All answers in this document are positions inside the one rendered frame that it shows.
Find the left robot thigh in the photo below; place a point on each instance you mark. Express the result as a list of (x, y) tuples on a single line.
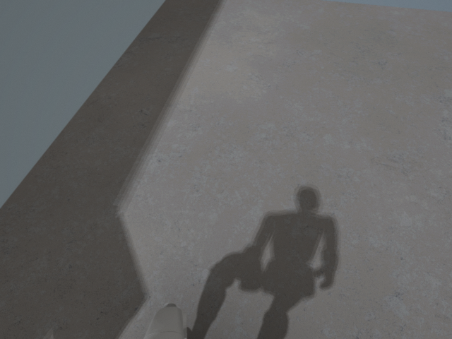
[(168, 323)]

